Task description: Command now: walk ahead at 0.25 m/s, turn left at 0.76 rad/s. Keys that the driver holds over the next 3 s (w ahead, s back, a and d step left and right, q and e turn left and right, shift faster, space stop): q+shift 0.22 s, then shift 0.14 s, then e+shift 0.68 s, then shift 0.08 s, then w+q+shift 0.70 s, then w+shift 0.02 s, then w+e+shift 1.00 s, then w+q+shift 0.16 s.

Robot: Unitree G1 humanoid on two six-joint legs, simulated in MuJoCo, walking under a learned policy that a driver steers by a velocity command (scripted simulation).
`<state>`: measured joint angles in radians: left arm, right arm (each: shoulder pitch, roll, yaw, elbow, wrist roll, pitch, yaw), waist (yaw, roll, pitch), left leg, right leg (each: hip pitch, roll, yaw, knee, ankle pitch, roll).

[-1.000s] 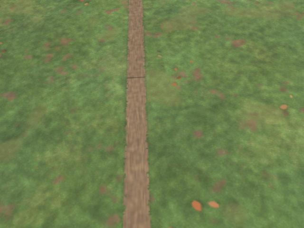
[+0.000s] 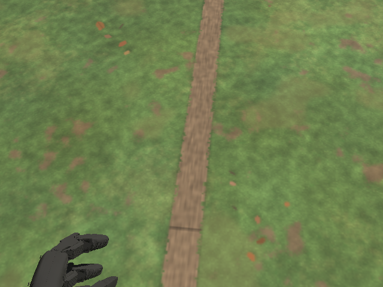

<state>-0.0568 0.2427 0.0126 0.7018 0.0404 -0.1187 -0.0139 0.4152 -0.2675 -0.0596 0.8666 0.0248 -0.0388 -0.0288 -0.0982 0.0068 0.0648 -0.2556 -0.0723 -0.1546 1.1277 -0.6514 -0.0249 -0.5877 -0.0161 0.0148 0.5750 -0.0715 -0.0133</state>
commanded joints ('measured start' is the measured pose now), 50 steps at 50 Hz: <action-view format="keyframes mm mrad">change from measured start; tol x16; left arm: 1 197 136 45 -39 -25 45 13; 11 28 191 84 8 -22 66 47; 25 213 173 96 158 -56 148 33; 44 371 288 165 0 -56 191 17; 50 185 225 124 -81 -69 123 32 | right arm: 1 106 -102 -17 -112 16 25 -8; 20 -160 -278 -79 -284 -67 82 8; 25 -308 -108 -20 -233 -63 17 8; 50 -402 -143 -75 -211 -47 29 -32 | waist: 1 114 -167 -462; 5 46 -137 -165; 17 48 -93 -166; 20 83 297 -159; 42 143 118 -172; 45 143 -352 -169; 50 79 -103 -167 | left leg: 1 -483 111 72 409 113 -45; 17 21 99 236 -563 441 89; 19 250 356 -148 -757 878 207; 21 82 449 -166 -822 768 346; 25 19 343 87 -826 717 225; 40 171 479 262 -751 786 213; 43 58 396 371 -519 636 76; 45 -508 108 293 35 -65 -84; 50 -504 121 60 56 273 -29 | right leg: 1 758 -425 457 -163 267 -250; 5 269 -286 75 -305 145 -196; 15 361 -353 -98 -307 26 -181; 18 281 -265 -166 -107 -138 -55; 20 -49 -53 -150 417 -602 81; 27 -6 -30 15 602 -309 98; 42 286 -30 -164 7 -189 -18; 43 397 -9 -110 -105 -57 -63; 45 615 -372 567 -206 490 -363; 50 506 -208 325 -225 231 -216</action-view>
